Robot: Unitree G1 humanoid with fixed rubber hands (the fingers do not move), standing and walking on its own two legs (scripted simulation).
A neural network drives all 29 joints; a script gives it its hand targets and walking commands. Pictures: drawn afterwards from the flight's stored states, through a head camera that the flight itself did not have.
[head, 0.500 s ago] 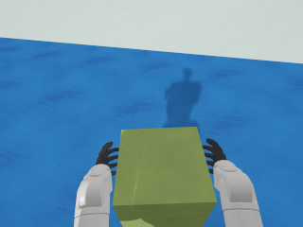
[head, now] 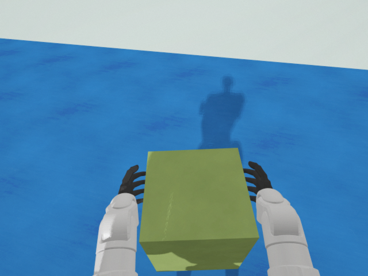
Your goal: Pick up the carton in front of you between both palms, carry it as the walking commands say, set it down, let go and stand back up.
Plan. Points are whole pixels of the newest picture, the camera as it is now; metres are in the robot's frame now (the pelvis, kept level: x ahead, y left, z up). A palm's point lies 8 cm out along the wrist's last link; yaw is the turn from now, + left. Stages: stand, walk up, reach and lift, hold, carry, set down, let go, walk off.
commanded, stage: carry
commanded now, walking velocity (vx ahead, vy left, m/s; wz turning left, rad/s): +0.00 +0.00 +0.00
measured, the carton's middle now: (195, 213) +0.29 +0.00 -0.04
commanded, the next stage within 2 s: hold in 0.38 s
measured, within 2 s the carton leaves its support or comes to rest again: neither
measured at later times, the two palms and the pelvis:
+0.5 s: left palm (127, 205) +0.27 +0.15 +0.04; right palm (268, 202) +0.27 -0.15 +0.04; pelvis -0.01 +0.00 +0.01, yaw -1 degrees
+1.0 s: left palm (126, 209) +0.26 +0.15 +0.06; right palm (273, 207) +0.25 -0.15 +0.06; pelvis -0.04 +0.00 +0.00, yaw -1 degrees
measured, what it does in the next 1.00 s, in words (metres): stands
